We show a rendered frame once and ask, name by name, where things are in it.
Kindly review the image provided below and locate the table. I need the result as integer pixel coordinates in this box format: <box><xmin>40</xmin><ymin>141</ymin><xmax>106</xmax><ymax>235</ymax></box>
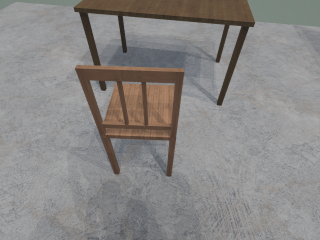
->
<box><xmin>74</xmin><ymin>0</ymin><xmax>255</xmax><ymax>106</ymax></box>

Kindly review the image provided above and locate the chair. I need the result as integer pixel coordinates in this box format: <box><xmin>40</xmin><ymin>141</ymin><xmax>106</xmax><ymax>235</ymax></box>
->
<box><xmin>75</xmin><ymin>65</ymin><xmax>184</xmax><ymax>177</ymax></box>

